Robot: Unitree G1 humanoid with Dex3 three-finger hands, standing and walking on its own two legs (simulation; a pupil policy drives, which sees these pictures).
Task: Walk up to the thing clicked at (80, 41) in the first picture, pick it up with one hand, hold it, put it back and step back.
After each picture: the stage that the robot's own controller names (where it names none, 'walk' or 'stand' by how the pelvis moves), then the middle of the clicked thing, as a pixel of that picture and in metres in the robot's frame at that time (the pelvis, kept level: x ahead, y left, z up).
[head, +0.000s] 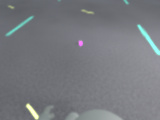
stand; (80, 42) +1.70 +0.31 -0.72
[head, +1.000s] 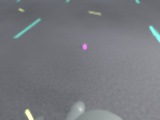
walk; (84, 46) +1.58 +0.29 -0.72
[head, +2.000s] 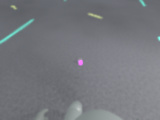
walk; (80, 61) +1.03 +0.26 -0.71
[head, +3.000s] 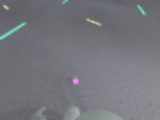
walk; (75, 79) +0.64 +0.22 -0.70
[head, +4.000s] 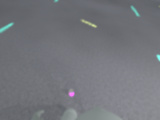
walk; (71, 92) +0.44 +0.18 -0.71
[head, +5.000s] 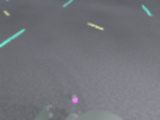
stand; (74, 98) +0.37 +0.19 -0.72
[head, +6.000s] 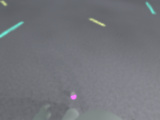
stand; (73, 95) +0.37 +0.18 -0.71
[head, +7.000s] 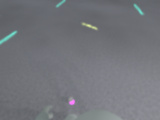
stand; (71, 100) +0.34 +0.22 -0.72
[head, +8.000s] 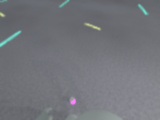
stand; (72, 100) +0.34 +0.22 -0.73
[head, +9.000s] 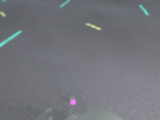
stand; (72, 100) +0.34 +0.21 -0.73
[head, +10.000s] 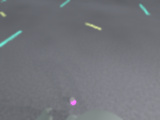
go down; (72, 100) +0.34 +0.21 -0.73
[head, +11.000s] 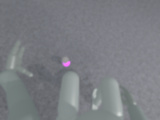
go down; (65, 61) +0.43 +0.23 -0.36
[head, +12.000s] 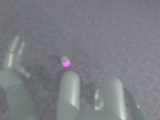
approach; (65, 61) +0.43 +0.24 -0.31
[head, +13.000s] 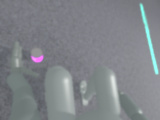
close in; (37, 55) +0.41 +0.28 -0.22
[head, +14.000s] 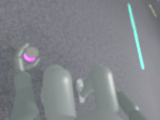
close; (31, 54) +0.41 +0.28 -0.22
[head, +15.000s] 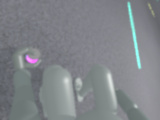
lift; (33, 55) +0.39 +0.26 -0.23
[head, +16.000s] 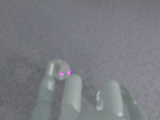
lift; (64, 70) +0.32 +0.21 -0.06
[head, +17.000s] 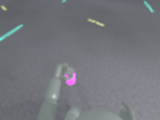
hold; (70, 75) +0.32 +0.15 +0.02
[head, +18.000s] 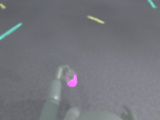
hold; (71, 77) +0.32 +0.15 -0.01
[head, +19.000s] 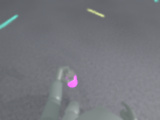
crouch; (71, 78) +0.32 +0.15 -0.05
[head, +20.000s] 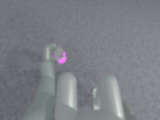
lower; (60, 55) +0.44 +0.21 -0.10
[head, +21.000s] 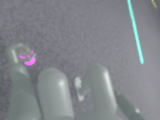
lower; (27, 55) +0.41 +0.27 -0.23
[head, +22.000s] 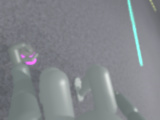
lower; (28, 55) +0.40 +0.27 -0.23
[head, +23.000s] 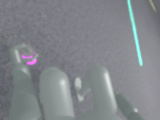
lower; (29, 55) +0.40 +0.27 -0.23
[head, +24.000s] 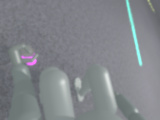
lower; (29, 56) +0.40 +0.27 -0.23
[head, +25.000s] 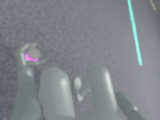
open; (32, 56) +0.39 +0.25 -0.23
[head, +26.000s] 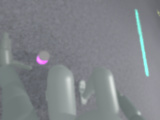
stand; (43, 57) +0.39 +0.25 -0.23
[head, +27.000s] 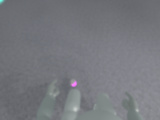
stand; (73, 82) +0.37 +0.18 -0.56
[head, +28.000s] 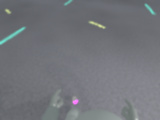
stand; (74, 99) +0.35 +0.17 -0.66
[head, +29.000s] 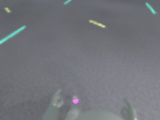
stand; (75, 99) +0.35 +0.17 -0.67
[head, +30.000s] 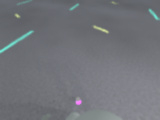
stand; (78, 100) +0.38 +0.15 -0.72
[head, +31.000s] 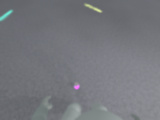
walk; (76, 85) +0.42 +0.13 -0.71
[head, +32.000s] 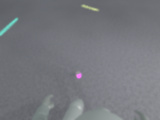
walk; (78, 74) +0.62 +0.21 -0.70
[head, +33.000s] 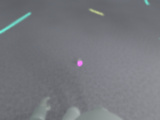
stand; (79, 62) +0.94 +0.19 -0.70
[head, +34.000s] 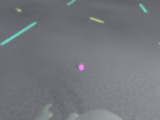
stand; (81, 66) +0.98 +0.19 -0.72
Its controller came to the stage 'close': yes
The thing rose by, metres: 0.71
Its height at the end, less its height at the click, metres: +0.00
